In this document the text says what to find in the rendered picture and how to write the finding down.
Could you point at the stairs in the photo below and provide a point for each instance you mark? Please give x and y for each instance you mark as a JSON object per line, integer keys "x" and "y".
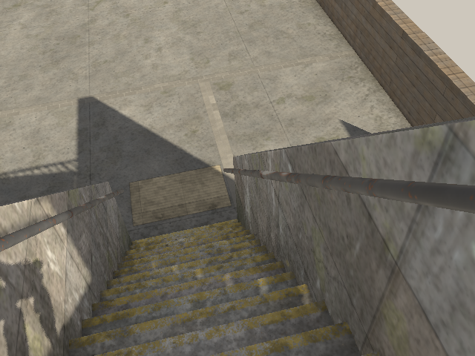
{"x": 208, "y": 291}

